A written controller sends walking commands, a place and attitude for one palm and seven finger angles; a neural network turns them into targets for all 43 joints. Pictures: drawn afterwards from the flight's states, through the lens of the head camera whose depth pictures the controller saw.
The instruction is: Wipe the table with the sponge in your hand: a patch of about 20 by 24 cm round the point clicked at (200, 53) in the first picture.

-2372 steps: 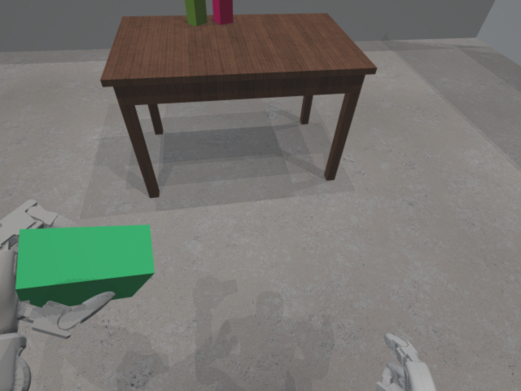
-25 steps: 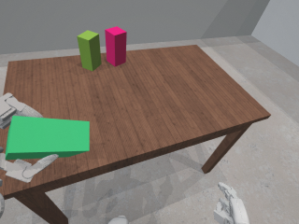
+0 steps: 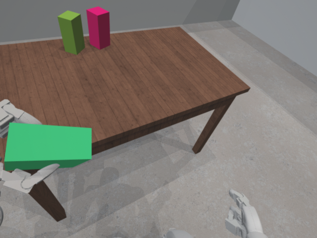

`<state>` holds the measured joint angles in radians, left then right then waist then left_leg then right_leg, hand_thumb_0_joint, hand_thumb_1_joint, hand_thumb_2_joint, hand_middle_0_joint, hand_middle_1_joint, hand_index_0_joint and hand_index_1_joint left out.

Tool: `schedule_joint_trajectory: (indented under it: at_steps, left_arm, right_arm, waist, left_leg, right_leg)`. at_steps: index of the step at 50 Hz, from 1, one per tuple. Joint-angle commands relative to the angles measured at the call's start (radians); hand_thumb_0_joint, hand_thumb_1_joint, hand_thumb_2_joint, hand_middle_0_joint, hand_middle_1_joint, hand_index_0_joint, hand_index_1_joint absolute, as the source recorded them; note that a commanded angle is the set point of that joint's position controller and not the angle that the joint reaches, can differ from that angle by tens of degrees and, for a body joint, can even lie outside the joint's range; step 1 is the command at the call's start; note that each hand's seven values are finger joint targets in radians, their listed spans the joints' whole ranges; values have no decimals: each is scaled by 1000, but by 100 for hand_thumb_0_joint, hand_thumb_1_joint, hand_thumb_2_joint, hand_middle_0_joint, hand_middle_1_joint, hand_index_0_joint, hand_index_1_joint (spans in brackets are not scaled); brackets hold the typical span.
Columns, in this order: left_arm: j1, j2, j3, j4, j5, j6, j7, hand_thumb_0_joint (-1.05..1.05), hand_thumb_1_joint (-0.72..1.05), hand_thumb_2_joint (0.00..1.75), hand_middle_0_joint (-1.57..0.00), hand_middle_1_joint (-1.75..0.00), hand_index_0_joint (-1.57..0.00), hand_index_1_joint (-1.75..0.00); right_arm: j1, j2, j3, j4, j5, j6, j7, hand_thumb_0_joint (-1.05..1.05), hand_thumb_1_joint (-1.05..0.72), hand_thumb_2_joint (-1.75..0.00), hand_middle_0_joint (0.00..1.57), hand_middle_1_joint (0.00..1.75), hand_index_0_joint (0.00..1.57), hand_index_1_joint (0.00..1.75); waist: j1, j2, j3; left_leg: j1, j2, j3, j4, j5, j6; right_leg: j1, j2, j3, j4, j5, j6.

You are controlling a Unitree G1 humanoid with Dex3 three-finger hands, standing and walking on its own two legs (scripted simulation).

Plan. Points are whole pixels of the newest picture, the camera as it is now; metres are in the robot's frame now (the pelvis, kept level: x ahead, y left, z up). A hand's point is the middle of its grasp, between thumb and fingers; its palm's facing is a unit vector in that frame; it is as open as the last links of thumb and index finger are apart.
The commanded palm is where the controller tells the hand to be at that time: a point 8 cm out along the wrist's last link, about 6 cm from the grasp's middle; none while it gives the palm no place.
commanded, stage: stop stepping back and stand still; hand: left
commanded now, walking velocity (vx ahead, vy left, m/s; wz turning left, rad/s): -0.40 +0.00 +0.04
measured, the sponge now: (59, 149) +0.25 +0.22 +0.13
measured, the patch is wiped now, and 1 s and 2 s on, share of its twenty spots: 0.95 0.95 0.95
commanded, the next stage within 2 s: stand and wait in 1.72 s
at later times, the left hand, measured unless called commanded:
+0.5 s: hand out of the picture +0.01 +0.24 +0.16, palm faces +0.43 -0.87 -0.23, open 10.0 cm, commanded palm -0.04 +0.27 +0.19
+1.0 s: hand out of the picture -0.16 +0.23 +0.14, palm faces +0.39 -0.87 -0.30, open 10.0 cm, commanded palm -0.20 +0.27 +0.19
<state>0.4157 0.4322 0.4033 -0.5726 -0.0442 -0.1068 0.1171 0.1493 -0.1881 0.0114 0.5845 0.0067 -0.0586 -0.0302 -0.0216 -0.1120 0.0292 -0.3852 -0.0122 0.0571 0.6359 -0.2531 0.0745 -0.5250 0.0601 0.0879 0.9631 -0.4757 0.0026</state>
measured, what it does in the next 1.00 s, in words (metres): walks backwards: right foot, then left foot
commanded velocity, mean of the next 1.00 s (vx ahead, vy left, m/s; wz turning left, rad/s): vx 0.36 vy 0.01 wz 0.00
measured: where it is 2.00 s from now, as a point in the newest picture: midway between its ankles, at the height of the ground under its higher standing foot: outside the picture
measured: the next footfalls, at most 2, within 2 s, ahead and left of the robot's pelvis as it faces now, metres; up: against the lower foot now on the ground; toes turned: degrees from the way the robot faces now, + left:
right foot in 0.28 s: -0.07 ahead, -0.12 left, +0.00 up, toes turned +0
left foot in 0.54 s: -0.24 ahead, +0.11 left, +0.00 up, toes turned +6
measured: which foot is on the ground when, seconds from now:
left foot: down 0.00-0.28, up 0.30-0.52, down 0.54-0.80, up 0.82-0.98, down 1.00-1.00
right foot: up 0.00-0.26, down 0.28-0.56, up 0.58-0.76, down 0.78-1.00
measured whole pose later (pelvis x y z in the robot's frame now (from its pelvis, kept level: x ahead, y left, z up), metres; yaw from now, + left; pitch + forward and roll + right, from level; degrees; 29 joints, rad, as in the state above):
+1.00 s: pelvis -0.33 -0.02 -0.03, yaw +6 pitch +1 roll -4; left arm 0.49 0.39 0.33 -0.56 -0.05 -0.11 0.06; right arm 0.30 -0.20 0.03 0.65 0.05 -0.09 -0.02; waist -0.03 -0.04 -0.13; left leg -0.48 0.03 0.01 1.10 -0.41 0.08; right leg -0.55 0.03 -0.13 0.76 -0.24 -0.05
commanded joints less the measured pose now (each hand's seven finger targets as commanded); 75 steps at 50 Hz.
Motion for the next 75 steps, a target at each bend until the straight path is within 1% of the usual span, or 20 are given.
schedule_joint_trajectory:
  at_steps: [1,4,6,12,14,17,21,25,29,31,32,39,42,48,50,52,57,71,73,75]
  left_arm:
    - [24,119,36,-431,-7,-52,17,0,10,130,-120,-160,-120,-160]
    - [93,160,77,-396,-3,-41,32,0,10,130,-120,-160,-120,-160]
    - [68,157,82,-313,5,-32,45,0,10,130,-120,-160,-120,-160]
    - [-54,122,37,-105,-5,-18,17,0,10,130,-120,-160,-120,-160]
    - [-112,93,-40,-96,-1,-30,-11,0,10,130,-120,-160,-120,-160]
    - [-237,53,-70,-11,-15,-43,-42,0,10,130,-120,-160,-120,-160]
    - [-287,137,-36,-74,-3,-67,-38,0,10,130,-120,-160,-120,-160]
    - [-205,171,31,-218,-12,-56,-6,0,10,130,-120,-160,-120,-160]
    - [-105,201,99,-352,8,-76,22,0,10,130,-120,-160,-120,-160]
    - [-113,214,112,-275,-1,-92,14,0,10,130,-120,-160,-120,-160]
    - [-144,172,77,-182,-2,-91,3,0,10,130,-120,-160,-120,-160]
    - [-143,89,12,79,-15,-51,-31,0,10,130,-120,-160,-120,-160]
    - [-156,120,20,-43,-24,-82,-44,0,10,130,-120,-160,-120,-160]
    - [-161,189,59,-330,-21,-83,-26,0,10,130,-120,-160,-120,-160]
    - [-122,192,87,-335,-22,-82,-5,0,10,130,-120,-160,-120,-160]
    - [-134,195,101,-354,-3,-81,19,0,10,130,-120,-160,-120,-160]
    - [-214,119,13,-65,-8,-76,17,0,10,130,-120,-160,-120,-160]
    - [-37,144,67,-174,-22,-59,14,0,10,130,-120,-160,-120,-160]
    - [-31,170,85,-164,-14,-62,15,0,10,130,-120,-160,-120,-160]
    - [-83,189,101,-208,-22,-77,21,0,10,130,-120,-160,-120,-160]
  right_arm:
    - [-23,-163,-70,-145,17,-81,15,0,-90,-90,20,30,20,30]
    - [-26,-163,-60,-154,21,-89,3,0,-90,-90,20,30,20,30]
    - [-35,-161,-45,-136,17,-86,-6,0,-90,-90,20,30,20,30]
    - [-22,-145,-20,-119,3,-79,-38,0,-90,-90,20,30,20,30]
    - [2,-149,-40,-104,18,-60,-36,0,-90,-90,20,30,20,30]
    - [-16,-176,-56,-121,52,-61,-18,0,-90,-90,20,30,20,30]
    - [-37,-165,-39,-129,44,-21,-14,0,-90,-90,20,30,20,30]
    - [-8,-143,-23,-137,44,-85,-34,0,-90,-90,20,30,20,30]
    - [3,-137,-44,-178,22,-127,-44,0,-90,-90,20,30,20,30]
    - [-13,-120,-27,-139,19,-141,-33,0,-90,-90,20,30,20,30]
    - [-14,-129,-18,-82,19,-141,-17,0,-90,-90,20,30,20,30]
    - [7,-175,-38,-120,39,-113,-18,0,-90,-90,20,30,20,30]
    - [10,-182,-72,-130,48,-92,-3,0,-90,-90,20,30,20,30]
    - [-34,-129,-28,-116,46,-102,1,0,-90,-90,20,30,20,30]
    - [16,-137,-22,-103,41,-134,-18,0,-90,-90,20,30,20,30]
    - [1,-148,-39,-148,19,-155,-30,0,-90,-90,20,30,20,30]
    - [35,-134,-22,-30,40,-147,3,0,-90,-90,20,30,20,30]
    - [-38,-150,-20,-108,12,-85,-23,0,-90,-90,20,30,20,30]
    - [-46,-148,-29,-103,15,-74,-18,0,-90,-90,20,30,20,30]
    - [-58,-135,-49,-106,21,-71,-18,0,-90,-90,20,30,20,30]
  waist:
    - [6,269,-254]
    - [0,369,-171]
    - [7,407,-129]
    - [38,281,-187]
    - [10,-80,-194]
    - [-21,-236,-83]
    - [-30,192,-23]
    - [16,118,-183]
    - [20,536,-307]
    - [-24,503,-147]
    - [-8,314,-20]
    - [12,51,-74]
    - [8,-249,-188]
    - [-11,142,-142]
    - [-9,276,-221]
    - [2,612,-222]
    - [-27,186,30]
    - [1,244,-148]
    - [4,121,-153]
    - [0,-40,-156]
  left_leg:
    - [198,264,-276,-233,516,-23]
    - [19,240,-320,-403,-355,-14]
    - [-68,205,-312,-456,-535,-40]
    - [-42,97,-156,-236,-354,-117]
    - [53,-62,0,486,-246,-96]
    - [-175,13,-205,966,-53,-76]
    - [-94,108,-135,709,-57,-30]
    - [105,55,-26,99,-203,10]
    - [282,235,-185,-271,319,61]
    - [118,322,-372,-228,373,122]
    - [-31,355,-401,-268,227,134]
    - [-207,73,-83,269,-266,27]
    - [-208,-2,-126,836,-174,-47]
    - [119,85,-80,324,-152,16]
    - [199,63,-54,-58,-150,27]
    - [176,209,-251,-326,-59,74]
    - [-4,318,-408,-317,9,120]
    - [20,189,-215,-172,-138,32]
    - [-137,102,-120,66,-233,6]
    - [-175,32,-84,383,-240,-31]
  right_leg:
    - [23,-28,-23,17,128,13]
    - [49,-21,-75,51,130,21]
    - [86,11,-125,43,113,11]
    - [388,18,-204,-588,148,-56]
    - [203,-212,-50,-763,442,-164]
    - [-57,-342,86,-730,372,-182]
    - [-261,-345,35,-668,119,-167]
    - [-115,-258,10,-509,45,-132]
    - [-129,-10,-181,215,-24,-18]
    - [-196,-101,-37,227,-23,-12]
    - [-162,-134,21,186,41,-16]
    - [341,-81,-178,-495,329,-23]
    - [141,-352,266,-660,302,-183]
    - [-301,-284,-3,-515,-20,-136]
    - [-178,-172,-64,-283,-18,-102]
    - [-219,17,-185,298,-85,-23]
    - [-288,-88,-28,405,133,-11]
    - [295,-41,-225,-482,204,-7]
    - [427,-160,-112,-537,293,-72]
    - [300,-401,247,-697,35,-195]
